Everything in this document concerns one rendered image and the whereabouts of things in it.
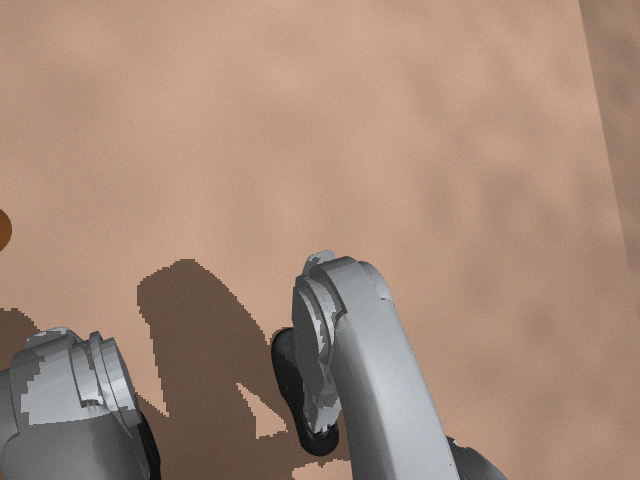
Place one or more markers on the can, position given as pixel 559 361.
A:
pixel 5 230

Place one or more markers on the right robot foot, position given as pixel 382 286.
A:
pixel 290 384

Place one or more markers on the left robot foot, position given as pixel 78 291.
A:
pixel 150 449

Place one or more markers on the right robot hand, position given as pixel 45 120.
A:
pixel 471 465

